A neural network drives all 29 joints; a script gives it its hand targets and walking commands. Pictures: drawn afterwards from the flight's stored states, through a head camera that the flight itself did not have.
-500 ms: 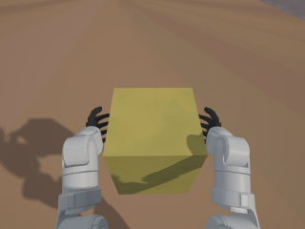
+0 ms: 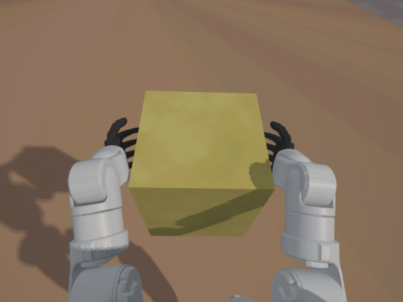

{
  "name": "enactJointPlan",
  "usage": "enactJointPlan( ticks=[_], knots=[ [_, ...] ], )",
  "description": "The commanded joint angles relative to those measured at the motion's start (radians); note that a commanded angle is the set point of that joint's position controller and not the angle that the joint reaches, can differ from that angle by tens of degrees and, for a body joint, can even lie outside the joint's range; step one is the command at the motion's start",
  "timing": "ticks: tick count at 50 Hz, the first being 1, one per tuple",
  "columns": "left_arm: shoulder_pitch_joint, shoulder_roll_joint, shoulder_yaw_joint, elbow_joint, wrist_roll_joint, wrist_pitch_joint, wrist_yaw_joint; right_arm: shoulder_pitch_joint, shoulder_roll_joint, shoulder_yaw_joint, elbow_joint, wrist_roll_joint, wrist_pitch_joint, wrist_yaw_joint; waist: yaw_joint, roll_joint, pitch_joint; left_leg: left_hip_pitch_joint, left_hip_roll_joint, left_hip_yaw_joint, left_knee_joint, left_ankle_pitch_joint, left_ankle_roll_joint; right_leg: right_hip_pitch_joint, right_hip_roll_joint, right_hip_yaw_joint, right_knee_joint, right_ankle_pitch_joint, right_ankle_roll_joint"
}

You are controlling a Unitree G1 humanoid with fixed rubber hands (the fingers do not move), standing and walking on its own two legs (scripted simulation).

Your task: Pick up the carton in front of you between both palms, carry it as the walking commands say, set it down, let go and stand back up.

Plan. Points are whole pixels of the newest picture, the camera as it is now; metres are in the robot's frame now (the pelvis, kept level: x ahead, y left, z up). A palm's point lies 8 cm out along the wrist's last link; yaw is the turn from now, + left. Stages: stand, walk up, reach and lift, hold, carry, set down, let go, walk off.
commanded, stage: carry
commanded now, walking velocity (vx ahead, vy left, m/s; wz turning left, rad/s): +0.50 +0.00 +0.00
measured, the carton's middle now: (199, 170) +0.36 -0.01 +0.08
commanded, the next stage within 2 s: none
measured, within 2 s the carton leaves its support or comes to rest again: neither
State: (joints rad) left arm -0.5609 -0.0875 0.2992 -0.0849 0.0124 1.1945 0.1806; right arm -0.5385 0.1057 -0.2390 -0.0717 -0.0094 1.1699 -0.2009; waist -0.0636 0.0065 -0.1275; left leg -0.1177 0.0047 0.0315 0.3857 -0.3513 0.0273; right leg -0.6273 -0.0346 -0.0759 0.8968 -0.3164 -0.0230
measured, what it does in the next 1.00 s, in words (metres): walks ahead: right foot, then left foot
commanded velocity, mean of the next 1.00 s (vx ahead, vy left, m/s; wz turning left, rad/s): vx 0.50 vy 0.00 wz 0.00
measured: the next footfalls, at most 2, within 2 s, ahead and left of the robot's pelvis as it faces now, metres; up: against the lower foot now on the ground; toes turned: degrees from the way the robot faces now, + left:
right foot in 0.14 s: +0.24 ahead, -0.13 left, +0.00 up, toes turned -7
left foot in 0.64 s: +0.56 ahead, +0.05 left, +0.00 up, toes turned +7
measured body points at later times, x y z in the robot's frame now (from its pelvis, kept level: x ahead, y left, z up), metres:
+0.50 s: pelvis +0.27 -0.06 +0.01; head +0.32 -0.07 +0.46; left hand +0.62 +0.10 +0.10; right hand +0.62 -0.21 +0.09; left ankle +0.40 +0.09 -0.69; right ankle +0.20 -0.12 -0.74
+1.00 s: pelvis +0.62 -0.05 +0.01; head +0.61 -0.03 +0.46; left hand +0.89 +0.09 +0.10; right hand +0.86 -0.21 +0.11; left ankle +0.52 +0.04 -0.74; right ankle +0.75 -0.20 -0.70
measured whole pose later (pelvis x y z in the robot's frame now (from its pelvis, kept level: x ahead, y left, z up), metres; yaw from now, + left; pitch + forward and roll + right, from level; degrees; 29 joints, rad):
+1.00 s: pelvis +0.62 -0.05 +0.01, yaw -3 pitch +4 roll -1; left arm 0.00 -0.13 0.05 -0.55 0.04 1.18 0.14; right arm -0.01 0.13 -0.05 -0.53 -0.02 1.17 -0.15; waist -0.02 0.00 -0.12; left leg -0.01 0.03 0.18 0.21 -0.28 0.02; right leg -0.61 -0.10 -0.12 0.62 -0.09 0.02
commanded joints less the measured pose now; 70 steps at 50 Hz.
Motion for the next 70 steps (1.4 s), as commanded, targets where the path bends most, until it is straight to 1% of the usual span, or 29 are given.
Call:
enactJointPlan(
  ticks=[1, 3, 5, 6, 7, 8, 11, 12, 15, 19, 26, 30, 31, 32, 33, 34, 36, 37, 44, 51, 54, 55, 56, 57, 58, 61, 63, 65, 70],
  knots=[
    [-0.565, -0.697, -0.565, -0.041, -0.138, -0.023, -0.007, -0.657, 0.712, 0.582, -0.117, 0.233, -0.018, 0.053, -0.009, 0.162, -0.142, 0.189, 0.205, -0.133, -0.091, 0.459, 0.124, -0.052, 0.000, -0.036, -0.194, 0.140, 0.001],
    [-0.554, -0.690, -0.565, -0.045, -0.137, -0.021, -0.007, -0.639, 0.713, 0.585, -0.109, 0.231, -0.013, 0.056, 0.021, 0.192, -0.172, 0.130, 0.189, -0.062, -0.012, 0.679, 0.086, 0.138, 0.053, -0.094, -0.302, 0.147, -0.017],
    [-0.526, -0.689, -0.571, -0.048, -0.142, -0.023, -0.011, -0.614, 0.716, 0.582, -0.115, 0.228, -0.012, 0.057, 0.107, 0.136, -0.299, 0.041, 0.149, 0.050, 0.276, 0.832, 0.025, 0.497, 0.103, -0.160, -0.411, 0.184, -0.037],
    [-0.508, -0.694, -0.578, -0.047, -0.148, -0.027, -0.013, -0.627, 0.703, 0.579, -0.125, 0.223, -0.011, 0.054, 0.147, 0.017, -0.391, -0.142, 0.108, 0.074, 0.483, 0.593, -0.015, 0.771, 0.013, -0.030, -0.411, 0.132, -0.056],
    [-0.529, -0.674, -0.576, -0.059, -0.153, -0.030, -0.014, -0.618, 0.716, 0.585, -0.140, 0.213, -0.007, 0.053, 0.124, -0.235, -0.437, -0.400, 0.007, 0.054, 0.747, 0.069, -0.052, 0.940, -0.281, 0.443, -0.453, 0.047, -0.137],
    [-0.511, -0.682, -0.587, -0.044, -0.162, -0.034, -0.015, -0.601, 0.697, 0.576, -0.127, 0.200, -0.004, 0.049, 0.117, -0.312, -0.423, -0.598, -0.074, -0.025, 0.931, -0.147, -0.033, 0.977, -0.370, 0.733, -0.580, 0.089, -0.240],
    [-0.584, -0.797, -0.656, -0.117, -0.209, -0.046, -0.049, -0.611, 0.785, 0.572, -0.108, 0.184, -0.012, 0.059, 0.092, -0.063, -0.333, -0.608, 0.064, -0.078, 0.919, -0.022, 0.004, 0.749, -0.297, 0.484, -0.555, 0.180, -0.187],
    [-0.601, -0.836, -0.674, -0.135, -0.223, -0.060, -0.065, -0.617, 0.815, 0.586, -0.114, 0.181, -0.023, 0.067, 0.076, -0.050, -0.326, -0.571, 0.088, -0.072, 0.858, 0.021, -0.002, 0.697, -0.270, 0.403, -0.580, 0.180, -0.154],
    [-0.617, -0.889, -0.739, -0.182, -0.260, -0.098, -0.101, -0.591, 0.875, 0.638, -0.124, 0.173, -0.062, 0.087, 0.072, -0.118, -0.334, -0.536, 0.091, -0.024, 0.709, 0.069, -0.021, 0.676, -0.249, 0.275, -0.623, 0.223, -0.151],
    [-0.498, -0.855, -0.752, -0.148, -0.230, -0.126, -0.116, -0.497, 0.861, 0.676, -0.114, 0.150, -0.098, 0.093, 0.091, -0.104, -0.304, -0.614, 0.086, 0.022, 0.495, 0.149, -0.039, 0.799, -0.227, 0.195, -0.633, 0.424, -0.170],
    [-0.322, -0.789, -0.745, -0.160, -0.195, -0.123, -0.101, -0.362, 0.802, 0.689, -0.162, 0.145, -0.096, 0.088, 0.125, -0.142, -0.209, -0.549, 0.020, 0.127, 0.160, 0.311, -0.026, 0.882, -0.164, 0.072, -0.589, 0.690, -0.121],
    [-0.202, -0.784, -0.762, -0.194, -0.195, -0.085, -0.099, -0.212, 0.778, 0.688, -0.194, 0.142, -0.059, 0.096, 0.073, -0.149, -0.249, -0.165, -0.052, 0.213, -0.026, 0.356, 0.018, 0.775, -0.132, -0.022, -0.357, 0.928, -0.047],
    [-0.170, -0.780, -0.770, -0.203, -0.197, -0.074, -0.101, -0.166, 0.770, 0.683, -0.204, 0.141, -0.050, 0.100, 0.048, -0.101, -0.327, 0.108, 0.015, 0.160, -0.007, 0.325, 0.040, 0.607, -0.116, -0.053, -0.183, 0.760, -0.010],
    [-0.142, -0.786, -0.782, -0.227, -0.204, -0.062, -0.107, -0.120, 0.751, 0.677, -0.223, 0.137, -0.045, 0.103, 0.038, 0.084, -0.427, 0.389, 0.257, -0.188, 0.039, 0.242, 0.117, 0.313, -0.079, -0.033, 0.057, 0.405, 0.027],
    [-0.134, -0.806, -0.805, -0.273, -0.219, -0.058, -0.113, -0.101, 0.767, 0.691, -0.236, 0.144, -0.045, 0.107, 0.047, 0.258, -0.427, 0.542, 0.453, -0.548, -0.063, 0.291, 0.239, -0.006, 0.075, -0.009, 0.296, -0.133, 0.040],
    [-0.144, -0.835, -0.831, -0.322, -0.238, -0.056, -0.122, -0.086, 0.826, 0.721, -0.258, 0.159, -0.045, 0.117, 0.033, 0.220, -0.393, 0.528, 0.436, -0.553, -0.067, 0.381, 0.268, -0.106, 0.041, 0.082, 0.441, -0.157, 0.018],
    [-0.119, -0.909, -0.853, -0.358, -0.256, -0.058, -0.141, -0.078, 0.907, 0.750, -0.342, 0.186, -0.047, 0.139, 0.033, 0.051, -0.320, 0.333, 0.371, -0.339, -0.083, 0.457, 0.195, -0.081, -0.052, 0.124, 0.362, -0.071, 0.006],
    [-0.099, -0.929, -0.865, -0.385, -0.254, -0.061, -0.148, -0.067, 0.941, 0.765, -0.358, 0.206, -0.047, 0.154, 0.041, 0.035, -0.289, 0.257, 0.349, -0.272, -0.124, 0.398, 0.153, -0.049, -0.080, 0.110, 0.280, -0.021, 0.012],
    [0.163, -0.953, -0.881, -0.491, -0.212, -0.055, -0.155, 0.101, 0.925, 0.829, -0.525, 0.275, -0.024, 0.207, 0.047, 0.127, -0.167, 0.190, 0.251, -0.018, -0.222, 0.435, 0.105, -0.020, -0.062, -0.028, -0.146, 0.158, 0.059],
    [0.178, -0.764, -0.875, -0.549, -0.226, 0.018, -0.137, 0.175, 0.716, 0.784, -0.543, 0.231, 0.038, 0.179, 0.040, 0.158, -0.015, 0.173, 0.231, 0.079, -0.205, 0.499, 0.066, 0.075, -0.034, -0.124, -0.387, 0.307, 0.020],
    [0.206, -0.719, -0.850, -0.530, -0.232, 0.037, -0.132, 0.168, 0.678, 0.774, -0.549, 0.223, 0.060, 0.163, 0.065, 0.149, -0.080, 0.130, 0.200, 0.172, 0.043, 0.728, 0.019, 0.345, 0.032, -0.194, -0.445, 0.228, -0.003],
    [0.209, -0.712, -0.839, -0.525, -0.229, 0.040, -0.130, 0.173, 0.667, 0.774, -0.547, 0.223, 0.066, 0.159, 0.077, 0.093, -0.153, 0.027, 0.157, 0.201, 0.234, 0.668, -0.009, 0.553, 0.032, -0.181, -0.448, 0.155, -0.007],
    [0.213, -0.695, -0.830, -0.524, -0.226, 0.042, -0.129, 0.161, 0.660, 0.774, -0.560, 0.227, 0.073, 0.156, 0.091, -0.099, -0.243, -0.196, 0.100, 0.184, 0.530, 0.397, -0.042, 0.761, -0.200, 0.178, -0.507, -0.006, -0.070],
    [0.197, -0.693, -0.829, -0.501, -0.234, 0.042, -0.130, 0.144, 0.665, 0.786, -0.564, 0.232, 0.079, 0.156, 0.087, -0.336, -0.260, -0.487, -0.036, 0.132, 0.798, -0.090, -0.070, 0.908, -0.415, 0.623, -0.676, -0.024, -0.199],
    [0.218, -0.740, -0.837, -0.493, -0.249, 0.038, -0.137, 0.157, 0.695, 0.806, -0.558, 0.238, 0.076, 0.161, 0.084, -0.284, -0.270, -0.553, 0.020, 0.008, 0.931, -0.118, -0.030, 0.884, -0.409, 0.572, -0.669, 0.116, -0.213],
    [0.172, -0.880, -0.869, -0.515, -0.257, 0.003, -0.170, 0.111, 0.846, 0.846, -0.535, 0.259, 0.043, 0.192, 0.070, -0.063, -0.214, -0.490, 0.143, -0.057, 0.815, 0.033, -0.003, 0.632, -0.325, 0.302, -0.691, 0.169, -0.121],
    [0.147, -0.912, -0.889, -0.512, -0.260, -0.014, -0.188, 0.140, 0.885, 0.845, -0.505, 0.238, 0.018, 0.200, 0.066, -0.086, -0.202, -0.446, 0.141, -0.014, 0.691, 0.082, -0.007, 0.565, -0.297, 0.186, -0.734, 0.070, -0.085],
    [0.159, -0.902, -0.897, -0.509, -0.262, -0.028, -0.200, 0.164, 0.893, 0.846, -0.492, 0.217, -0.003, 0.200, 0.069, -0.117, -0.171, -0.454, 0.134, 0.025, 0.572, 0.121, -0.021, 0.555, -0.280, 0.124, -0.774, 0.045, -0.096],
    [0.194, -0.838, -0.897, -0.513, -0.254, -0.036, -0.196, 0.193, 0.846, 0.837, -0.505, 0.197, -0.015, 0.185, 0.070, -0.113, -0.081, -0.505, 0.118, 0.095, 0.281, 0.259, -0.048, 0.613, -0.239, 0.018, -0.810, 0.137, -0.100]
  ],
)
